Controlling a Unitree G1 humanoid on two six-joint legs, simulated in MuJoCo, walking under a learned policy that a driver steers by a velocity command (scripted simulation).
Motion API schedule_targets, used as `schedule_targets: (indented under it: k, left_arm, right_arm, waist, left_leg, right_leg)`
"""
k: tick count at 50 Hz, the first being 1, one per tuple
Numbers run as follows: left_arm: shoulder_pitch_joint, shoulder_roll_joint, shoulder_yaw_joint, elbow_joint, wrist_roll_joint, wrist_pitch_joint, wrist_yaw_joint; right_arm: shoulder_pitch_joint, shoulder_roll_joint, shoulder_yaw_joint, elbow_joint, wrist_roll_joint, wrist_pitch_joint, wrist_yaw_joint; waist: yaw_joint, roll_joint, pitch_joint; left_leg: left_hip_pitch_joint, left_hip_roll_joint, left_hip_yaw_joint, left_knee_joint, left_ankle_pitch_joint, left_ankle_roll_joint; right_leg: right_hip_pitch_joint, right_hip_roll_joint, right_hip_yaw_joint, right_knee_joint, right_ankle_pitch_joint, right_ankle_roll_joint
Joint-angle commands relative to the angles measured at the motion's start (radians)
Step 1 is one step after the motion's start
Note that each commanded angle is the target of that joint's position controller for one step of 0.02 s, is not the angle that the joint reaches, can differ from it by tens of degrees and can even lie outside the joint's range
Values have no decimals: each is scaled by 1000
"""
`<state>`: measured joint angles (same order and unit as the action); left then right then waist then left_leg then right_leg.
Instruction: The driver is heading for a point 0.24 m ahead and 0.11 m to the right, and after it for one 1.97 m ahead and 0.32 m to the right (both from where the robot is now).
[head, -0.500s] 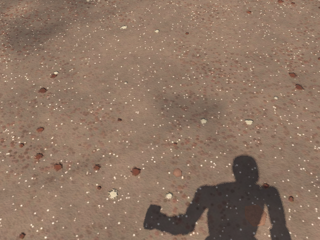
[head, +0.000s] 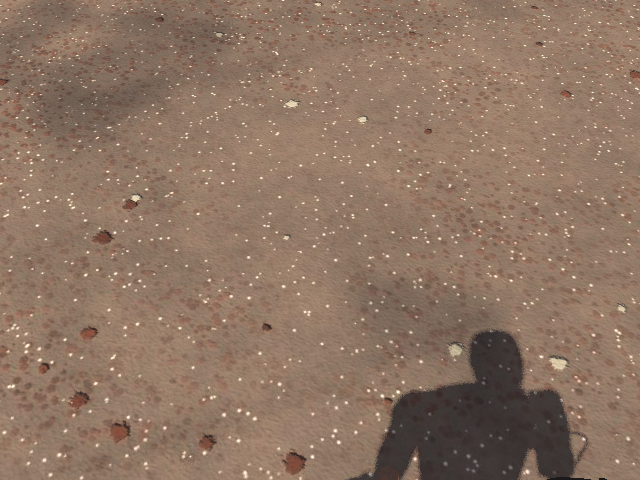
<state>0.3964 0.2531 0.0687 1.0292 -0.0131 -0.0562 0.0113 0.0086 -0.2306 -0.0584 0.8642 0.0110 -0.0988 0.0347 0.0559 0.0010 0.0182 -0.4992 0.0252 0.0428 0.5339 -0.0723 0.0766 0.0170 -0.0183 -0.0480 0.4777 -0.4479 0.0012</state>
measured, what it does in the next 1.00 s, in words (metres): walks ahead, turning right: right foot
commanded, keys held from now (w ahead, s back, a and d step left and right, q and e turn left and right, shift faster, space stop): w+e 0.72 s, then w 0.28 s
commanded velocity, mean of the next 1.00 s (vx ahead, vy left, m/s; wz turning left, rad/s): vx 0.50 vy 0.00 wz -0.40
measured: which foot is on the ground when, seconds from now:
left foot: down 0.00-0.56, up 0.58-1.00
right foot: down 0.00-0.00, up 0.02-0.54, down 0.56-1.00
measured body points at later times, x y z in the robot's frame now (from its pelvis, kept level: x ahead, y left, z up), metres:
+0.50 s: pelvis +0.27 -0.01 +0.01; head +0.29 -0.02 +0.45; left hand +0.50 +0.18 -0.10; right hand +0.20 -0.27 -0.14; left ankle +0.12 +0.11 -0.72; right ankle +0.40 -0.16 -0.70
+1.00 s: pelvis +0.55 -0.10 +0.01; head +0.57 -0.12 +0.46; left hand +0.69 +0.15 -0.11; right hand +0.64 -0.41 -0.08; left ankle +0.76 -0.05 -0.70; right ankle +0.40 -0.14 -0.72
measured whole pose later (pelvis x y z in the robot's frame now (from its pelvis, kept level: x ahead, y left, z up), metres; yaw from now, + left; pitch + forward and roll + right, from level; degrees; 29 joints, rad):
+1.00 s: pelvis +0.55 -0.10 +0.01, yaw -26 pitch +2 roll -1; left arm 0.34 0.26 0.08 0.84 -0.01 -0.06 0.01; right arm 0.02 -0.26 -0.05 0.80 0.01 -0.11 0.03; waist 0.08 0.04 0.01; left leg -0.56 0.04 -0.02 0.51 0.03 0.01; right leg -0.02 0.09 0.11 0.35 -0.36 -0.06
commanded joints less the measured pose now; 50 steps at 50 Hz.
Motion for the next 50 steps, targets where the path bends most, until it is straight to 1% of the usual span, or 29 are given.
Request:
schedule_targets:
  k: [1, 2, 3, 4, 5, 6, 8, 10, 13, 16, 19, 22, 23, 25, 26, 27, 28, 29, 30, 31, 32, 33, 34, 37, 39, 42, 44, 47, 50]
  left_arm:
    - [75, -1, -24, -63, -2, -41, -9]
    - [-9, 104, 5, -77, -32, -58, -12]
    - [-84, 125, 10, -101, -44, -62, -10]
    - [-120, 116, 14, -105, -36, -56, -2]
    - [-115, 108, 24, -100, -26, -41, 5]
    - [-85, 82, 24, -91, -24, -23, 5]
    - [-66, 43, 23, -86, -25, 0, 5]
    - [-112, 47, 29, -105, -21, 10, 6]
    - [-180, 46, 33, -131, -11, 7, -4]
    - [-274, 31, 24, -166, -6, 2, -23]
    - [-375, 11, 10, -215, -5, 3, -41]
    - [-435, 10, 5, -266, -8, 5, -62]
    - [-432, 18, 7, -279, -9, 5, -69]
    - [-375, 57, 25, -290, -11, 9, -76]
    - [-281, 93, 43, -276, -15, 10, -77]
    - [-124, 150, 74, -241, -17, 10, -68]
    - [20, 244, 108, -210, -12, 19, -43]
    - [-33, 318, 114, -237, -18, 13, -37]
    - [14, 239, 85, -239, -1, 6, -39]
    - [-14, 178, 69, -239, 7, -5, -37]
    - [-91, 140, 58, -251, 1, -16, -41]
    - [-156, 104, 46, -267, -2, -20, -39]
    - [-190, 92, 39, -284, 4, -22, -34]
    - [-176, 139, 46, -290, 2, -25, -16]
    - [-145, 156, 49, -283, 3, -25, -3]
    - [-97, 146, 44, -262, -1, -21, 1]
    - [-59, 148, 43, -243, -1, -22, -3]
    - [-21, 149, 41, -219, -4, -19, -4]
    - [-17, 165, 45, -209, 0, -7, 4]
  right_arm:
    - [451, -262, -75, 68, -8, 1, -12]
    - [384, -195, -54, 58, -2, -3, -13]
    - [299, -155, -41, 36, -5, -5, -17]
    - [224, -119, -30, 29, -11, -10, -15]
    - [181, -86, -20, 28, -18, -17, -13]
    - [168, -75, -17, 35, -26, -19, -12]
    - [186, -89, -22, 54, -28, -25, -17]
    - [207, -115, -30, 66, -33, -28, -29]
    - [229, -124, -31, 75, -35, -24, -45]
    - [246, -135, -30, 76, -28, -18, -57]
    - [316, -148, -34, 98, -19, -4, -64]
    - [347, -166, -43, 106, -9, 21, -66]
    - [333, -177, -46, 100, -5, 28, -67]
    - [306, -210, -55, 83, 2, 40, -74]
    - [288, -225, -59, 75, 3, 47, -77]
    - [259, -228, -57, 65, 9, 50, -77]
    - [263, -205, -47, 42, -6, 39, -75]
    - [335, -52, -3, -13, -23, 2, -54]
    - [233, -127, -15, -38, 17, -50, -33]
    - [154, -151, -20, -64, 47, -70, -26]
    - [149, -142, -20, -59, 35, -74, -31]
    - [149, -158, -32, -48, 7, -64, -39]
    - [169, -161, -38, -46, -2, -48, -39]
    - [162, -130, -36, -64, -19, -14, -43]
    - [93, -109, -25, -84, -25, -8, -44]
    - [-6, -83, -10, -103, -19, -12, -33]
    - [-59, -89, -7, -118, -7, -16, -25]
    - [-109, -119, -10, -144, -3, -25, -12]
    - [-69, -148, -17, -145, -3, -38, -2]
  waist:
    - [-171, 279, -426]
    - [-176, 190, -297]
    - [-153, 136, -188]
    - [-118, 71, -110]
    - [-84, 84, -68]
    - [-60, 105, -52]
    - [-43, 92, -24]
    - [-44, 65, 3]
    - [-54, 55, 22]
    - [-80, 46, 47]
    - [-119, 27, 84]
    - [-127, 31, 97]
    - [-111, 44, 87]
    - [-59, 93, 21]
    - [-2, 111, -34]
    - [85, 95, -115]
    - [133, -25, -207]
    - [6, -269, -293]
    - [69, -148, -368]
    - [69, -107, -251]
    - [10, -3, -152]
    - [-26, 13, -113]
    - [-57, 5, -90]
    - [-82, -3, -53]
    - [-59, -26, -31]
    - [-7, -62, -18]
    - [22, -78, -3]
    - [37, -85, 18]
    - [2, -112, 11]
  left_leg:
    - [927, 400, -762, -208, -175, 269]
    - [820, 367, -656, -229, -243, 211]
    - [674, 337, -501, -245, -216, 164]
    - [520, 297, -388, -289, -163, 136]
    - [424, 260, -300, -326, -123, 111]
    - [360, 241, -244, -357, -99, 99]
    - [313, 230, -158, -396, -25, 104]
    - [325, 231, -96, -414, 47, 106]
    - [368, 219, -8, -421, 117, 90]
    - [387, 205, 77, -434, 138, 68]
    - [496, 236, 116, -413, 188, 65]
    - [616, 272, 148, -340, 322, 61]
    - [628, 275, 166, -298, 446, 53]
    - [640, 276, 191, -157, 793, 34]
    - [623, 269, 198, -18, 905, 23]
    - [541, 232, 213, 191, 858, -8]
    - [284, 179, 213, 509, 494, -54]
    - [-169, -68, 89, 891, -449, -118]
    - [-279, -47, -138, 952, -474, -83]
    - [-333, 5, -141, 910, -402, -52]
    - [-291, 53, -137, 794, -329, -45]
    - [-218, 85, -131, 700, -297, -53]
    - [-150, 101, -133, 657, -274, -64]
    - [-109, 101, -102, 502, -211, -114]
    - [-113, 91, -80, 353, -80, -134]
    - [-40, 51, -57, 124, 150, -125]
    - [-24, 35, -54, 54, 220, -114]
    - [-82, 30, -69, -10, 156, -79]
    - [-52, 13, -59, -47, 34, -34]
  right_leg:
    - [-667, 82, 111, 788, -124, -27]
    - [-765, 20, 191, 881, -99, -50]
    - [-782, -38, 163, 865, -9, -66]
    - [-737, -82, 146, 798, 78, -66]
    - [-683, -114, 152, 736, 134, -67]
    - [-625, -126, 157, 711, 168, -67]
    - [-619, -129, 158, 683, 213, -62]
    - [-688, -125, 177, 625, 297, -53]
    - [-747, -107, 179, 482, 446, -41]
    - [-722, -97, 108, 328, 550, -40]
    - [-764, -91, 63, 233, 539, -52]
    - [-793, -72, 11, 180, 433, -73]
    - [-753, -52, -17, 166, 385, -87]
    - [-606, 16, -82, 173, 282, -123]
    - [-479, 54, -99, 168, 244, -149]
    - [-247, 91, -88, 82, 313, -188]
    - [55, -41, 148, 39, 301, -249]
    - [370, -298, 752, -92, 207, -459]
    - [405, -320, 853, -195, 189, -447]
    - [320, -284, 687, -186, 257, -393]
    - [152, -235, 552, -189, 360, -352]
    - [23, -198, 463, -199, 439, -322]
    - [-73, -174, 423, -222, 483, -317]
    - [-203, -152, 354, -264, 567, -317]
    - [-239, -123, 289, -276, 593, -294]
    - [-263, -71, 215, -268, 522, -237]
    - [-241, -92, 236, -270, 441, -226]
    - [-114, -149, 288, -215, 441, -220]
    - [-13, -194, 323, -143, 576, -196]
